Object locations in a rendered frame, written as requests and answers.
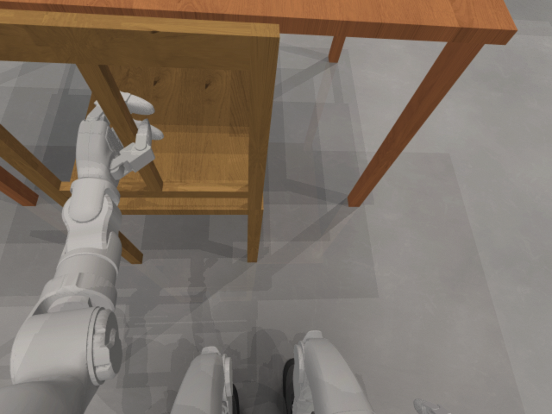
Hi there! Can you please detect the left robot hand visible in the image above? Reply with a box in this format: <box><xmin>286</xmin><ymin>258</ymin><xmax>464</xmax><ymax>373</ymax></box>
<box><xmin>76</xmin><ymin>91</ymin><xmax>164</xmax><ymax>188</ymax></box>

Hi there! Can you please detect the robot right thigh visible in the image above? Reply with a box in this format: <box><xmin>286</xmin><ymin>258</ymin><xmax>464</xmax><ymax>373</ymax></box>
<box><xmin>294</xmin><ymin>338</ymin><xmax>375</xmax><ymax>414</ymax></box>

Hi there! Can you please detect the robot left upper arm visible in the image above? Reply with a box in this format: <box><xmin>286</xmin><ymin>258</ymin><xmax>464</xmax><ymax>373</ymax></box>
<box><xmin>0</xmin><ymin>306</ymin><xmax>122</xmax><ymax>414</ymax></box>

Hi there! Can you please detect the table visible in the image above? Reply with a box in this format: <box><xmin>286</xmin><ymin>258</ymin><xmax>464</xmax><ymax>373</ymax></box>
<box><xmin>0</xmin><ymin>0</ymin><xmax>518</xmax><ymax>207</ymax></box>

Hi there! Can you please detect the chair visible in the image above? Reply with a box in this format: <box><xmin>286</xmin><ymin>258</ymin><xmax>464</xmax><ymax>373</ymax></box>
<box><xmin>0</xmin><ymin>9</ymin><xmax>279</xmax><ymax>264</ymax></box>

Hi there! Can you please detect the robot right shin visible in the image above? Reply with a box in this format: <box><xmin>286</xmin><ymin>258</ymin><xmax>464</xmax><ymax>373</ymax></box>
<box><xmin>292</xmin><ymin>330</ymin><xmax>323</xmax><ymax>414</ymax></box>

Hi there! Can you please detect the left robot forearm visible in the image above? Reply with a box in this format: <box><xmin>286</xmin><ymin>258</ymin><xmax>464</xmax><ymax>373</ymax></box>
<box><xmin>9</xmin><ymin>177</ymin><xmax>122</xmax><ymax>385</ymax></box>

